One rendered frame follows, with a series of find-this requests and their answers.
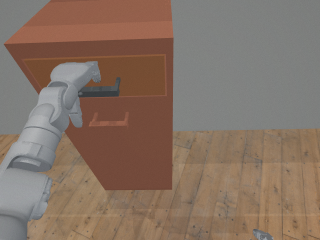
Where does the handle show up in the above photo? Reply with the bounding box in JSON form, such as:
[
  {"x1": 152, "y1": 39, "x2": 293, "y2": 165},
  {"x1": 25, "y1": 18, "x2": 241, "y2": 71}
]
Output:
[
  {"x1": 89, "y1": 121, "x2": 129, "y2": 130},
  {"x1": 78, "y1": 77, "x2": 121, "y2": 98}
]

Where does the cabinet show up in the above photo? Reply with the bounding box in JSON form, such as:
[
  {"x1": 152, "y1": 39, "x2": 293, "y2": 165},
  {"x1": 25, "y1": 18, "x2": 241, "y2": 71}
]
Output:
[{"x1": 4, "y1": 0, "x2": 174, "y2": 191}]

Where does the robot left hand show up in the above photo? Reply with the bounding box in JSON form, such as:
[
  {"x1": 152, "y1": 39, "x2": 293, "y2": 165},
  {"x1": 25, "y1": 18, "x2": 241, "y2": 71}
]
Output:
[{"x1": 50, "y1": 61, "x2": 101, "y2": 128}]

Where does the robot right hand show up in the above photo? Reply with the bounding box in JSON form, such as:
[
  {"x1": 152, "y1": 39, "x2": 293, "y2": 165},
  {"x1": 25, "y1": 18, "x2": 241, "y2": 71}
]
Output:
[{"x1": 253, "y1": 229, "x2": 274, "y2": 240}]

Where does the left robot upper arm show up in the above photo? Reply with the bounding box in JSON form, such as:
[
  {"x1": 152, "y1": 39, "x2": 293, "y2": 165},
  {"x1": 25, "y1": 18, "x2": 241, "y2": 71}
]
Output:
[{"x1": 0, "y1": 166, "x2": 53, "y2": 240}]

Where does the left robot forearm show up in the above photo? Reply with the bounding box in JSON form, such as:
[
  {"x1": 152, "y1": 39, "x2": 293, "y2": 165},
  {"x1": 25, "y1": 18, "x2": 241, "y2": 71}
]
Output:
[{"x1": 0, "y1": 78, "x2": 78, "y2": 179}]

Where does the drawer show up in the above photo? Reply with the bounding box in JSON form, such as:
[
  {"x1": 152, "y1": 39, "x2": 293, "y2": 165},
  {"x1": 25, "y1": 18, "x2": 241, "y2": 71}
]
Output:
[{"x1": 24, "y1": 54, "x2": 166, "y2": 96}]

